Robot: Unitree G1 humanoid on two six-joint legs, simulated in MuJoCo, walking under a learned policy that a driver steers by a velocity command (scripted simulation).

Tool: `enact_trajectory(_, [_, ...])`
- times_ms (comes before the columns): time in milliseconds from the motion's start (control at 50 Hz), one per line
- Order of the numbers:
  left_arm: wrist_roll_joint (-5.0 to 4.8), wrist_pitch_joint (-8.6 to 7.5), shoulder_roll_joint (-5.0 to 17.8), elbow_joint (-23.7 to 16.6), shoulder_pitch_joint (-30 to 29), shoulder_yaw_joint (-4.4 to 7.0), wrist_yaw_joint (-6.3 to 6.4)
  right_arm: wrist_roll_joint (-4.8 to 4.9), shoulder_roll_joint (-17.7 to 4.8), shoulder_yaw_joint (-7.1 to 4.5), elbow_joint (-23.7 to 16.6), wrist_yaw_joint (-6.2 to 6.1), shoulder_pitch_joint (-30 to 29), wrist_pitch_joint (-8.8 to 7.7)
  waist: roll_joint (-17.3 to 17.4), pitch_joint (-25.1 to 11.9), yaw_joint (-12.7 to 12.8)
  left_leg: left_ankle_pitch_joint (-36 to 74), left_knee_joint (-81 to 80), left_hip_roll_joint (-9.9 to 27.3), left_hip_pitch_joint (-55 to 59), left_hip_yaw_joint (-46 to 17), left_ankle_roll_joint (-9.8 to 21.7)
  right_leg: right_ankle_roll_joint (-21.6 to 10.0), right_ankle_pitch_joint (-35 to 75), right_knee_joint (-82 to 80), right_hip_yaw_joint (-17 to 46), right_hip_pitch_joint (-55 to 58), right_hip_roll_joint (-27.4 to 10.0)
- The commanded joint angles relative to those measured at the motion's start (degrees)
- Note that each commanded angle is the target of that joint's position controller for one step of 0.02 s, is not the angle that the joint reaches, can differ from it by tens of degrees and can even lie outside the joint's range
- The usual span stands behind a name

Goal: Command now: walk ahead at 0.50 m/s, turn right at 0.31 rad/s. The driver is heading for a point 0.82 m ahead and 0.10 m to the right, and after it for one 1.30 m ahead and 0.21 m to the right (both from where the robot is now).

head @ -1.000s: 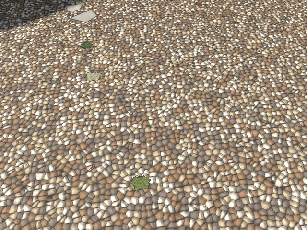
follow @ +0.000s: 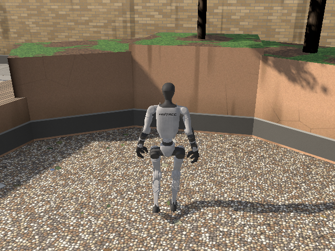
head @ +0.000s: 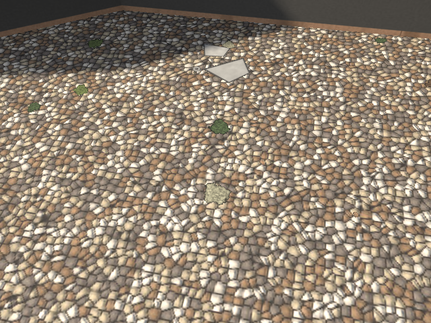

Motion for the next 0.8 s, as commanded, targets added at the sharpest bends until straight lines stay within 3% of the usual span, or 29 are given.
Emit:
enact_trajectory(20, [-0.49, -1.17, 5.32, -0.74, 3.85, 1.18, 0.31, -0.71, -4.50, -0.58, -4.86, 0.50, 0.81, 0.32, -3.54, -2.25, -1.01, 2.29, -1.72, 5.71, -12.13, -2.33, -2.04, -9.06, 8.20, -15.60, 22.02, 8.97, -14.81])
enact_trajectory(80, [-0.85, -1.59, 7.51, -0.05, 6.81, 1.95, 0.52, -0.78, -3.84, -0.14, -6.50, 0.66, -1.83, 1.49, -4.20, -2.54, -0.77, 3.71, -7.03, 6.18, -13.55, -0.45, -4.52, -9.76, 10.73, -16.95, 19.30, 7.09, -13.07])
enact_trajectory(160, [-1.00, -1.02, 7.65, 0.39, 11.34, 2.27, 0.70, -0.50, -3.57, 0.27, -10.68, 0.77, -12.68, 1.81, -4.52, -0.33, 2.43, 12.45, -18.49, 6.64, -18.30, 0.52, -6.98, -7.94, 9.79, -18.02, 19.44, 8.27, -11.43])
enact_trajectory(220, [-0.87, -0.72, 8.05, 0.49, 14.48, 2.60, 0.94, -0.05, -3.20, 0.67, -12.71, 0.98, -17.89, 1.64, -5.00, -1.16, 4.71, 16.56, -24.69, 5.49, -18.93, 0.37, -7.27, -6.68, 12.94, -15.72, 20.15, 12.23, -11.01])
enact_trajectory(300, [-0.01, -0.30, 8.49, -0.04, 16.62, 2.88, 1.44, 0.52, -3.43, 1.13, -15.45, 1.01, -23.20, 0.94, -5.61, -1.53, 6.32, 15.22, -30.63, 3.35, -18.04, 0.17, -6.54, -6.49, 20.05, -10.97, 22.61, 16.80, -11.93])
enact_trajectory(340, [0.24, -0.21, 9.22, -1.05, 14.84, 3.18, 1.83, 0.73, -4.46, 0.96, -15.79, 0.85, -21.63, 0.40, -6.25, -2.01, 4.72, 12.91, -34.76, 2.52, -12.74, -0.80, -5.47, -5.14, 21.69, -8.33, 24.43, 16.48, -12.46])
enact_trajectory(380, [0.22, -0.35, 10.31, -2.44, 11.15, 3.52, 1.76, 0.93, -6.43, 0.17, -13.76, 0.17, -13.75, -0.24, -6.36, -4.54, 0.73, 9.55, -39.37, 0.39, 0.43, -0.32, -3.80, -2.93, 25.51, -2.55, 25.10, 12.67, -11.15])
enact_trajectory(400, [-0.33, -0.77, 10.05, -2.73, 10.20, 3.44, 1.27, 0.56, -8.20, -0.57, -12.12, -0.54, -7.11, -0.98, -3.40, -8.10, -2.73, 10.98, -43.13, 2.00, 10.81, -1.55, -2.21, -1.50, 24.92, 6.26, 22.79, 9.67, -7.88])
enact_trajectory(420, [-1.20, -1.34, 6.60, -4.47, 10.15, 2.48, 0.78, -0.71, -12.59, -1.67, -11.68, -1.64, 1.61, -1.43, 3.06, -16.19, -5.86, 0.80, -44.73, 14.14, 23.71, -12.84, 0.85, 0.05, 13.39, 20.72, 17.95, 3.37, -4.51])
enact_trajectory(440, [-2.54, -1.17, 2.04, -5.92, 16.32, 1.51, 0.90, -1.56, -17.13, -2.72, -11.85, -2.00, 2.76, -0.49, 14.82, -20.54, -2.60, -3.19, -49.86, 27.64, 34.77, -36.53, 6.80, 1.66, -22.10, 34.27, 10.14, -13.13, 3.84])
enact_trajectory(460, [-0.41, -0.30, 6.55, -4.43, 17.65, 1.93, 1.39, -0.56, -13.88, -2.73, -11.39, -1.56, 1.06, 0.32, 10.30, -17.02, -0.76, -9.38, -50.74, 27.59, 29.80, -42.96, 9.03, 1.15, -21.65, 40.82, 8.99, -18.51, -0.87])
enact_trajectory(480, [0.52, 0.04, 6.87, -3.67, 14.12, 2.03, 1.01, -0.05, -8.12, -1.46, -12.07, -1.11, -2.16, 0.37, 3.01, -9.60, -0.40, -9.11, -51.85, 24.23, 22.39, -34.66, 8.07, 1.29, -15.86, 41.80, 9.31, -18.51, -3.19])
enact_trajectory(500, [0.77, 0.01, 5.59, -4.13, 10.72, 1.71, 0.45, 0.06, -5.30, -0.71, -11.72, -0.69, -4.08, 0.13, 0.61, -5.27, -0.20, -2.40, -53.36, 20.71, 16.50, -26.27, 6.98, 1.80, -12.31, 39.55, 8.91, -17.35, -4.47])
enact_trajectory(520, [1.09, 0.23, 4.88, -4.47, 9.26, 1.61, -0.02, -0.06, -4.51, -0.40, -11.14, -0.60, -4.27, -0.21, 2.73, -3.77, 0.42, 3.76, -54.46, 18.04, 13.58, -20.47, 5.74, 2.25, -10.92, 37.41, 8.56, -16.05, -5.57])
enact_trajectory(560, [1.66, 1.13, 4.50, -4.58, 9.03, 1.45, -0.73, 0.42, -4.77, -0.42, -9.25, -0.31, -2.29, -1.23, 5.48, -3.53, 1.33, 15.21, -55.18, 15.23, 11.29, -13.96, 5.23, 3.09, -9.93, 35.64, 7.94, -13.88, -5.58])
enact_trajectory(620, [1.75, 1.51, 4.23, -5.90, 5.65, 1.22, -1.20, 1.27, -5.95, -0.89, -7.32, 0.18, 0.58, -2.39, 4.66, -3.92, 1.69, 22.28, -56.41, 15.44, 12.60, -10.18, 6.75, 3.92, -7.12, 33.18, 7.74, -16.59, -5.51])
enact_trajectory(680, [1.81, 1.40, 3.58, -8.32, -1.57, 0.45, -1.67, 1.42, -6.08, -1.02, -5.90, 0.22, 2.31, -2.12, 3.98, -1.79, 0.76, 21.35, -58.91, 14.71, 12.60, -6.68, 7.15, 5.06, -1.82, 26.00, 5.75, -19.62, -7.20])
enact_trajectory(740, [1.48, 1.01, 1.92, -10.32, -8.29, -0.89, -2.13, 1.56, -6.35, -1.14, -4.41, 0.44, 4.35, -1.70, 4.32, -0.81, -0.68, 23.62, -59.22, 12.98, 11.12, -2.73, 6.30, 5.34, 3.45, 15.40, 1.43, -15.50, -8.24])
enact_trajectory(800, [1.06, 0.71, 2.52, -11.48, -12.04, -1.24, -1.87, 1.44, -7.90, -1.56, -2.73, 0.53, 7.49, -1.30, 4.73, -0.57, -1.86, 26.22, -57.50, 14.12, 12.85, -2.29, 5.65, 4.17, 2.94, 9.00, -0.88, -11.23, -7.46])
Velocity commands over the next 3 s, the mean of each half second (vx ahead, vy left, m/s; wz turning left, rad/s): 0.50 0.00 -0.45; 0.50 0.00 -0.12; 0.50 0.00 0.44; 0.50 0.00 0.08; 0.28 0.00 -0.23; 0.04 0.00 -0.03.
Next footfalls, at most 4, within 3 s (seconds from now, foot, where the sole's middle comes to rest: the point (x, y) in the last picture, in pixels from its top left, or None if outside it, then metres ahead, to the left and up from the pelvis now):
0.42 left None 0.40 0.09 -0.77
0.92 right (292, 296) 0.55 -0.20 -0.77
1.46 left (247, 210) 0.86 -0.08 -0.77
2.02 right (279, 143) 1.18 -0.23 -0.77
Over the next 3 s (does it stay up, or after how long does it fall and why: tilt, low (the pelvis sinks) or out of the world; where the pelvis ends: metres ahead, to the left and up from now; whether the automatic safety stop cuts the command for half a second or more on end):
stays up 1.27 -0.20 0.01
